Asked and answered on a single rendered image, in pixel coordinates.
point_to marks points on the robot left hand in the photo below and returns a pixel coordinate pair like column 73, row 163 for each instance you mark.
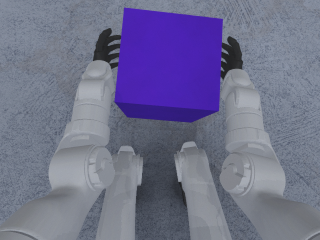
column 102, row 49

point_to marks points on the right robot forearm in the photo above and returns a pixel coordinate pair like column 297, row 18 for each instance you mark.
column 244, row 118

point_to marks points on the left robot forearm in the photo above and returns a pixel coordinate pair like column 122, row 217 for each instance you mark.
column 91, row 109

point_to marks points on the robot right hand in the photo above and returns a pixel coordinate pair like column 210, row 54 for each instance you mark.
column 233, row 58

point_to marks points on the robot left upper arm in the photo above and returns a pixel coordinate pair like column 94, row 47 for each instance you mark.
column 77, row 176

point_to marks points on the robot right upper arm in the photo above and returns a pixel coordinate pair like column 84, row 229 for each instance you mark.
column 257, row 183

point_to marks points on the right robot foot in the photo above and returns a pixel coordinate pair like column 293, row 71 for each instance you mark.
column 183, row 194

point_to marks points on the right robot shin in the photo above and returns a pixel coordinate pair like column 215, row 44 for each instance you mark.
column 202, row 153

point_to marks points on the carton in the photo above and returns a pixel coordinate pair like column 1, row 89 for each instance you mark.
column 169, row 66

